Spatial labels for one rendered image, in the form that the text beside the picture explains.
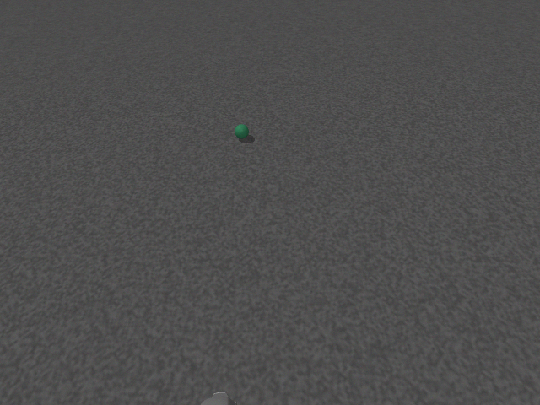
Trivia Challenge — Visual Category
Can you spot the ball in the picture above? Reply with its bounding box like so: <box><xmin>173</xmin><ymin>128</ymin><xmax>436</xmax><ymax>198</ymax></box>
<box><xmin>235</xmin><ymin>124</ymin><xmax>249</xmax><ymax>138</ymax></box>

